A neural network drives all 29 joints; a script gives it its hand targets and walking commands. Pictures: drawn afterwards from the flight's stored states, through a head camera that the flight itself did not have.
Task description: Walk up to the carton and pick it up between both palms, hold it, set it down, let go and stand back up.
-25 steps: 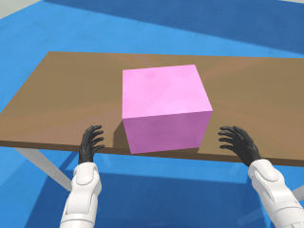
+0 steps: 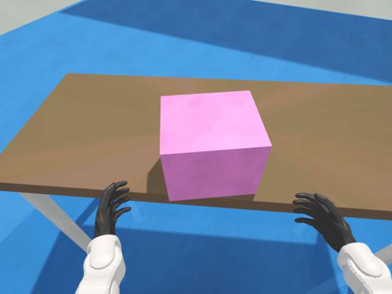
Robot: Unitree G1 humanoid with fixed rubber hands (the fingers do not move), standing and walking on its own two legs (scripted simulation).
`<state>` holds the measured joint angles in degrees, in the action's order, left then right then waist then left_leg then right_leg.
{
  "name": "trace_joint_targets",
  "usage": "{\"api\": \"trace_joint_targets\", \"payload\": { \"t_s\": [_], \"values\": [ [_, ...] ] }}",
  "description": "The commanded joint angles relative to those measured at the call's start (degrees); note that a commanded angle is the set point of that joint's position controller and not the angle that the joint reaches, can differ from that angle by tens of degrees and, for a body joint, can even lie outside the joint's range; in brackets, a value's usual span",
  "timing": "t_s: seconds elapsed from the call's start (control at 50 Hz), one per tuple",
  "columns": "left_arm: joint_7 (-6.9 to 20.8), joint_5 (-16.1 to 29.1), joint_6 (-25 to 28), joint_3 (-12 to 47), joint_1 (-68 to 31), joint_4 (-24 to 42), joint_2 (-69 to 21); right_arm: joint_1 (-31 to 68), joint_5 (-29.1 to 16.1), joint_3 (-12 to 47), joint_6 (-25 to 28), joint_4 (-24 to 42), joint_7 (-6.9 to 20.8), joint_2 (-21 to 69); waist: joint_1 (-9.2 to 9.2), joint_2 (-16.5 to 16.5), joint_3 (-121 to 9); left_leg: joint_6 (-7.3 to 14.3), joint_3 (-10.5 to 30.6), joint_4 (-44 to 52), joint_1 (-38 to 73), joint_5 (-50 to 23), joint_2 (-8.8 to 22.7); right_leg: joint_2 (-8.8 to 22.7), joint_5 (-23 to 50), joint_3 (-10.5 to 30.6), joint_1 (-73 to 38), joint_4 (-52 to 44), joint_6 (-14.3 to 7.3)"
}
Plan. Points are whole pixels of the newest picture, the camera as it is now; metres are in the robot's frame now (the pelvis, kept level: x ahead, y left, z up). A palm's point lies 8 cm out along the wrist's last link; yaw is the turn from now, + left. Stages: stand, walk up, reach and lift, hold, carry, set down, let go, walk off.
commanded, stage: set down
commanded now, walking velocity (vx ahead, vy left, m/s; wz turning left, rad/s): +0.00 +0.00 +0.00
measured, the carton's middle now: (209, 146) +0.48 +0.02 +0.02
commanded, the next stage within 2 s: none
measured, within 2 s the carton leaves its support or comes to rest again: neither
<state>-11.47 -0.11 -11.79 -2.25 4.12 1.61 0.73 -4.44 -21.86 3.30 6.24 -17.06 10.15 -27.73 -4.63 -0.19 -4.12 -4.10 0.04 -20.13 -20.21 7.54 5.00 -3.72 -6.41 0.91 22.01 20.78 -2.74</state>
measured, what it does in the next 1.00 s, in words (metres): stands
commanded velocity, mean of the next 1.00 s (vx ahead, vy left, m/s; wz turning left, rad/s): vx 0.00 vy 0.00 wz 0.00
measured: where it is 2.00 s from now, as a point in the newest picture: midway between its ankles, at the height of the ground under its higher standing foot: outside the picture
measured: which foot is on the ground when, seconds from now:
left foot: down 0.00-1.00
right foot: down 0.00-1.00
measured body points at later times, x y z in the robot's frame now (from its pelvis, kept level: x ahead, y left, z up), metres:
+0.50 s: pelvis +0.00 +0.00 +0.00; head +0.03 +0.01 +0.45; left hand +0.23 +0.21 +0.03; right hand +0.24 -0.23 +0.01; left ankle +0.02 +0.17 -0.74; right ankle +0.04 -0.08 -0.74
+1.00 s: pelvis +0.02 +0.01 +0.00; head +0.07 +0.02 +0.45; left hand +0.22 +0.23 -0.01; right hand +0.23 -0.22 -0.03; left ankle +0.02 +0.17 -0.74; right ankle +0.04 -0.08 -0.74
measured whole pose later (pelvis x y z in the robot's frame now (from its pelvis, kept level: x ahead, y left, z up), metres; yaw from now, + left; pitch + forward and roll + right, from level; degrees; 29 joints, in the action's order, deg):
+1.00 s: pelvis +0.02 +0.01 +0.00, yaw +1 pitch +8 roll +0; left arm -7.7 0.3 -10.9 -0.1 17.7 4.2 5.2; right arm -17.7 -17.6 1.7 7.1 -16.0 8.3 -22.0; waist -4.6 -1.6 -1.8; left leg -3.5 0.0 -20.0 -18.3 9.3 3.8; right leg -2.5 -8.4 0.9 20.0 20.8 -2.3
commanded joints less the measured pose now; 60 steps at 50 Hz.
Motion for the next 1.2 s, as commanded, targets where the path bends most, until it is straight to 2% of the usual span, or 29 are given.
{"api": "trace_joint_targets", "payload": {
  "t_s": [0.0, 0.1, 0.18, 0.2, 0.26, 0.28, 0.3, 0.32, 0.38, 0.42, 0.44, 0.46, 0.54, 0.58, 0.6, 0.62, 0.76, 0.78, 0.8, 0.86, 0.88, 0.9, 0.94, 0.96, 1.0, 1.04, 1.08, 1.1, 1.18],
  "values": [
    [-1.7, 4.3, 2.7, 3.3, -4.2, 22.7, 2.1, 7.7, -0.8, -13.5, 3.0, 16.4, 0.8, -13.9, 6.45, -7.8, -17.6, 4.3, -0.8, 1.9, 19.7, -3.8, -5.2, 2.1, -2.1, 1.7, -13.0, -5.6, 0.7],
    [-0.8, 4.4, 2.6, 3.2, 2.4, 17.5, 1.8, 0.3, -0.1, -12.1, 1.9, 15.1, 0.7, -13.1, 7.21, -10.6, -11.7, 4.6, -1.1, 2.1, 19.9, -2.4, -5.2, 2.3, -2.0, 1.9, -12.2, -6.6, 1.0],
    [-0.7, 4.9, 2.2, 3.8, 4.4, 19.3, 3.6, -2.2, 1.0, -12.5, 1.4, 16.3, 0.4, -10.9, 7.82, -10.3, -9.3, 4.4, -1.6, 2.3, 18.4, -0.2, -5.1, 3.8, -8.1, 3.2, -12.1, -7.9, 1.3],
    [-1.5, 5.1, 3.1, 4.0, 2.8, 23.9, 3.4, -2.4, 0.6, -14.2, 1.4, 18.9, 0.6, -12.2, 7.64, -8.0, -12.2, 3.9, -1.4, 1.9, 19.1, -0.6, -4.5, 3.5, -6.9, 3.0, -12.2, -6.9, 1.1],
    [-0.7, 4.5, 2.1, 4.5, 5.0, 18.1, 3.2, -3.9, 1.8, -13.5, 0.3, 17.0, 0.0, -10.7, 8.16, -9.2, -7.8, 4.3, -1.6, 2.8, 19.0, 1.0, -4.6, 3.3, -6.8, 2.3, -10.9, -7.2, 1.3],
    [-1.1, 4.4, 2.7, 4.1, 5.5, 21.8, 3.4, -4.3, 1.1, -13.7, 0.8, 17.8, 0.5, -11.1, 7.64, -8.2, -9.2, 4.1, -1.6, 2.6, 18.7, 1.2, -4.9, 3.4, -8.2, 2.7, -11.7, -7.0, 1.2],
    [-0.6, 4.7, 1.9, 4.7, 5.4, 18.8, 3.4, -4.8, 1.8, -13.8, 0.1, 15.6, 0.3, -9.8, 8.93, -8.9, -7.0, 4.1, -1.6, 2.5, 17.9, 3.2, -4.9, 3.8, -9.2, 2.7, -10.4, -7.6, 1.0],
    [-0.2, 5.1, 1.8, 3.8, 5.1, 17.7, 4.7, -3.7, 2.3, -12.9, 0.2, 19.1, -0.1, -9.1, 7.98, -11.2, -9.3, 4.7, -1.7, 1.9, 17.8, 2.8, -5.0, 4.0, -10.2, 3.2, -11.9, -7.5, 1.8],
    [0.0, 4.6, 1.8, 3.2, 5.4, 15.8, 6.0, -3.9, 3.3, -12.8, -0.5, 17.6, -0.6, -8.4, 7.49, -10.5, -6.0, 4.6, -2.1, 2.2, 16.5, 4.4, -5.2, 4.9, -13.7, 4.5, -11.5, -8.7, 2.0],
    [-0.6, 5.2, 2.0, 2.9, 4.5, 21.0, 6.2, -2.8, 2.2, -13.4, -0.1, 20.4, -0.4, -9.0, 6.87, -9.2, -9.3, 4.5, -1.9, 1.7, 16.0, 1.7, -5.1, 4.6, -12.2, 4.4, -12.5, -7.6, 2.1],
    [1.1, 5.3, 0.8, 3.8, 4.8, 13.2, 6.6, -4.0, 4.3, -12.8, -1.3, 15.6, -1.3, -6.6, 8.69, -11.4, -5.4, 4.8, -2.3, 2.0, 15.2, 4.5, -5.3, 5.7, -13.5, 4.7, -11.8, -8.8, 2.6],
    [0.7, 5.2, 1.6, 2.1, 5.7, 15.9, 7.1, -3.7, 4.5, -13.3, -0.8, 19.5, -1.3, -7.0, 6.48, -11.2, -7.4, 4.5, -2.3, 2.2, 15.0, 3.5, -5.2, 5.5, -15.4, 5.0, -12.9, -8.9, 2.8],
    [0.7, 5.4, 1.8, 4.1, 7.1, 16.1, 6.3, -6.6, 3.7, -13.0, -0.3, 15.9, -1.2, -6.1, 7.78, -7.6, -8.1, 4.2, -2.3, 2.4, 15.9, 1.9, -5.4, 5.4, -10.7, 4.4, -13.4, -8.3, 2.1],
    [1.6, 5.2, 1.4, 3.5, 8.1, 12.9, 7.2, -7.1, 5.0, -12.9, -0.9, 13.1, -1.6, -6.0, 7.77, -9.5, -6.6, 4.5, -2.4, 2.8, 16.4, 0.9, -5.5, 4.5, -7.6, 1.8, -12.6, -7.8, 2.5],
    [1.4, 5.0, 1.6, 3.9, 9.0, 15.1, 6.4, -6.7, 4.1, -12.2, -0.5, 14.8, -1.2, -5.8, 6.9, -7.1, -7.6, 4.1, -2.3, 2.7, 16.9, 0.9, -5.4, 4.7, -8.5, 2.8, -12.0, -7.7, 2.1],
    [2.3, 4.6, 1.1, 3.5, 9.4, 10.0, 6.4, -6.7, 5.4, -11.8, -1.0, 11.7, -1.3, -5.6, 7.4, -9.4, -6.5, 4.5, -2.5, 2.5, 16.3, 0.8, -5.3, 4.6, -7.8, 2.7, -12.3, -7.9, 2.1],
    [3.5, 4.3, 2.4, 3.3, 13.8, 8.9, 8.8, -9.9, 6.2, -10.5, 1.9, 10.7, -2.1, -3.1, 7.06, -8.4, -8.2, 4.4, -2.9, 1.9, 17.3, -3.5, -6.3, 3.0, 2.5, 0.2, -14.5, -6.1, 2.6],
    [3.1, 4.7, 3.2, 3.9, 13.7, 14.1, 8.5, -9.9, 5.2, -11.1, 3.0, 13.9, -1.9, -4.3, 6.72, -6.0, -12.1, 3.8, -3.0, 1.5, 17.7, -5.5, -6.3, 3.2, 5.9, 0.0, -15.9, -5.1, 2.6],
    [3.2, 4.9, 3.9, 4.6, 14.9, 13.0, 8.2, -11.4, 5.7, -11.7, 3.4, 13.5, -2.0, -4.0, 7.37, -7.6, -12.0, 3.6, -2.5, 1.6, 17.2, -5.4, -6.0, 3.0, 8.3, -0.4, -16.3, -4.5, 2.4],
    [4.0, 3.8, 4.5, 3.8, 15.6, 7.7, 9.2, -12.0, 6.9, -10.4, 3.7, 9.3, -2.5, -2.1, 7.04, -6.8, -9.2, 3.5, -2.6, 1.1, 17.0, -5.5, -6.1, 3.1, 8.0, 0.0, -15.9, -4.9, 2.0],
    [3.7, 4.7, 5.4, 3.4, 16.2, 10.9, 9.8, -11.5, 6.3, -10.3, 4.6, 11.6, -2.4, -2.6, 6.2, -7.0, -11.5, 3.6, -2.6, 1.2, 17.0, -6.9, -6.0, 2.8, 9.3, 0.2, -16.9, -4.4, 2.5],
    [4.2, 5.0, 5.5, 5.2, 16.2, 10.2, 8.8, -12.2, 6.7, -11.1, 4.7, 8.8, -2.5, -3.0, 7.81, -6.1, -10.9, 2.9, -2.3, 1.2, 17.9, -7.0, -5.7, 2.5, 9.6, -0.4, -15.1, -4.4, 2.2],
    [4.6, 4.3, 5.2, 3.9, 15.9, 6.3, 10.3, -13.2, 7.8, -9.9, 4.3, 7.4, -3.1, -0.5, 7.51, -6.3, -8.9, 3.5, -3.0, 1.5, 17.0, -4.0, -6.0, 3.5, 5.9, 0.0, -16.1, -5.2, 2.8],
    [4.3, 5.0, 5.9, 3.7, 14.4, 10.2, 11.2, -10.9, 7.5, -11.0, 5.1, 11.6, -2.9, -1.2, 6.82, -7.2, -10.1, 3.7, -2.5, 1.7, 16.8, -3.4, -5.8, 3.3, 4.6, 0.2, -15.5, -5.6, 2.7],
    [5.4, 4.3, 5.7, 2.8, 14.7, 2.6, 12.5, -12.2, 8.9, -9.2, 4.8, 5.3, -3.9, 1.9, 7.02, -7.0, -6.9, 3.8, -3.6, 1.4, 15.5, -2.7, -6.5, 4.1, 5.5, 1.2, -16.1, -5.5, 3.2],
    [4.6, 4.7, 6.7, 3.2, 15.5, 8.3, 11.8, -12.3, 7.8, -10.0, 6.0, 8.6, -3.2, 0.0, 6.27, -5.4, -10.1, 3.4, -2.9, 1.6, 16.5, -5.3, -5.9, 3.0, 7.2, 0.2, -16.8, -4.3, 2.8],
    [6.3, 4.4, 5.8, 3.1, 15.1, -1.0, 12.2, -13.2, 10.1, -8.8, 5.0, 2.5, -4.2, 2.7, 7.32, -6.8, -5.8, 3.7, -3.2, 1.7, 15.8, -1.8, -6.6, 3.7, 3.8, 0.7, -15.6, -5.8, 3.1],
    [5.3, 5.1, 6.5, 3.8, 13.8, 5.4, 12.7, -10.3, 9.8, -9.5, 5.7, 6.8, -4.1, 1.1, 5.96, -5.3, -9.2, 3.3, -2.9, 1.7, 17.4, -3.3, -5.8, 3.0, 2.4, -0.5, -14.8, -4.8, 3.1],
    [6.3, 5.3, 6.7, 2.7, 14.1, 1.4, 14.5, -11.8, 10.9, -9.3, 6.1, 4.3, -5.2, 3.1, 6.84, -5.6, -8.7, 3.4, -3.6, 1.4, 16.0, -2.8, -6.4, 4.2, 5.5, 0.7, -17.3, -5.1, 3.2]
  ]
}}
